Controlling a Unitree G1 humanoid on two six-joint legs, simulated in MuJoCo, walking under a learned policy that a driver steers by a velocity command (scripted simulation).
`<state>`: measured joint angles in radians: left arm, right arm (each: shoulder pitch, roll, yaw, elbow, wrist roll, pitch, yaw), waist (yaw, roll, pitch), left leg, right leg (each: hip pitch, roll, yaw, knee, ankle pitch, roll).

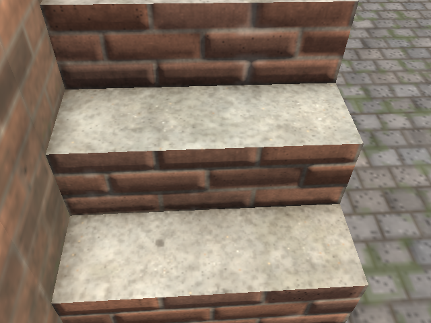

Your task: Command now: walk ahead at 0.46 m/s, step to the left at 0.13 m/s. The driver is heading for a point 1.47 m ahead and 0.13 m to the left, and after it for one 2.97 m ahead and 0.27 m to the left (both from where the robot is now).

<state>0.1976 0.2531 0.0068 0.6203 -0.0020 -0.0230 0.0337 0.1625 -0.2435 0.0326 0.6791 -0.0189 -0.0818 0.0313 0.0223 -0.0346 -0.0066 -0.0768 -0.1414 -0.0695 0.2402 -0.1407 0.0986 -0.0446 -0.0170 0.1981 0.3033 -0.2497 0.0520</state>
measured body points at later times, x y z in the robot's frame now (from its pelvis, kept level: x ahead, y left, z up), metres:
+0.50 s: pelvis +0.00 -0.01 +0.00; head -0.01 +0.00 +0.45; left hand +0.13 +0.25 -0.11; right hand +0.17 -0.24 -0.08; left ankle -0.01 +0.06 -0.75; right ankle -0.05 -0.16 -0.75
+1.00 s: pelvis -0.02 -0.03 +0.00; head -0.02 -0.02 +0.45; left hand -0.01 +0.23 -0.14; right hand +0.08 -0.28 -0.12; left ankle -0.01 +0.06 -0.75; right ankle -0.05 -0.16 -0.75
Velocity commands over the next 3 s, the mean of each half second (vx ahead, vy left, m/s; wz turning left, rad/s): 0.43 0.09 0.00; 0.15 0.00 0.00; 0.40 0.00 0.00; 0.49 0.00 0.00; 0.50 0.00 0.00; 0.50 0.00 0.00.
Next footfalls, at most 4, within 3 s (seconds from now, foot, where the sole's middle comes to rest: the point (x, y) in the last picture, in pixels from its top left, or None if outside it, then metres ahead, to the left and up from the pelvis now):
none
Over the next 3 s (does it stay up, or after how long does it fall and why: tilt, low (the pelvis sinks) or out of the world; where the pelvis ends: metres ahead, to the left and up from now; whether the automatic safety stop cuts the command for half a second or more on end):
stays up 0.00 -0.05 0.00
